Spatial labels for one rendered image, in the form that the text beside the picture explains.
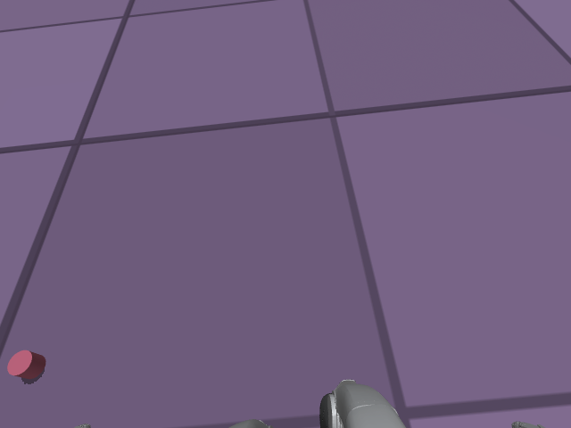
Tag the tin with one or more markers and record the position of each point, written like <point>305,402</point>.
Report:
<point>26,364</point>

